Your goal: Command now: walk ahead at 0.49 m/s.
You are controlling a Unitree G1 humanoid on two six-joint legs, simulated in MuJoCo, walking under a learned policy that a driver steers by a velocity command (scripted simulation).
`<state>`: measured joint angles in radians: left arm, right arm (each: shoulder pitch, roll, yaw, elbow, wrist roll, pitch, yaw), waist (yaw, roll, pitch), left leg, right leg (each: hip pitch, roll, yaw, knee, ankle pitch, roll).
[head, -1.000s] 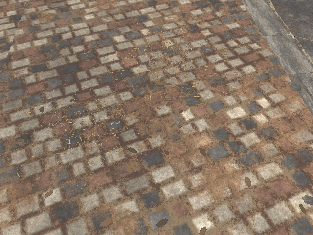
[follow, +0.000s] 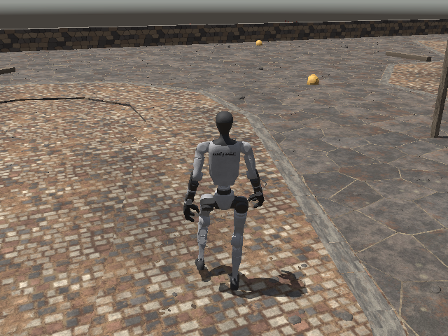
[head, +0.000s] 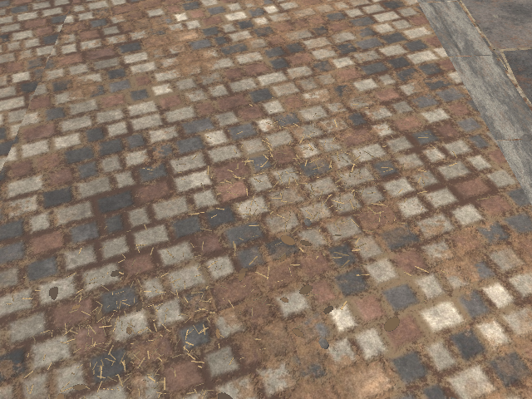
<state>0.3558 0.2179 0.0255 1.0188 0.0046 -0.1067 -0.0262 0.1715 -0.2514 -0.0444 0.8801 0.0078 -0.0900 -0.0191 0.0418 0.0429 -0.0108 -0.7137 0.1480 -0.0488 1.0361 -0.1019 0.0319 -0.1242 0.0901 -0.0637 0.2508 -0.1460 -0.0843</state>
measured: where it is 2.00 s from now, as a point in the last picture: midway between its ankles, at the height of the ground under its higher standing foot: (282, 228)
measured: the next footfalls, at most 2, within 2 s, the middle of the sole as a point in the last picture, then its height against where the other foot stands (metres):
left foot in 0.26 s outside the picture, level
right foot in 0.84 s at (321, 353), level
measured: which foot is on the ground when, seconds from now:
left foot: up 0.00-0.24, down 0.26-0.84, up 0.86-1.00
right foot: down 0.00-0.26, up 0.28-0.82, down 0.84-1.00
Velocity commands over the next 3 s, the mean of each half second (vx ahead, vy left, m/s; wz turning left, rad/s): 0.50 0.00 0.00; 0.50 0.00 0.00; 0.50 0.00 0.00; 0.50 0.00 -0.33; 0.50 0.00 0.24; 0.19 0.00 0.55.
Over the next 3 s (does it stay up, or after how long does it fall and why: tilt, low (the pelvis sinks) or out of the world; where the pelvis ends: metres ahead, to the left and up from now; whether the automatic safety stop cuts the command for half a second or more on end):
stays up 1.58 -0.04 -0.01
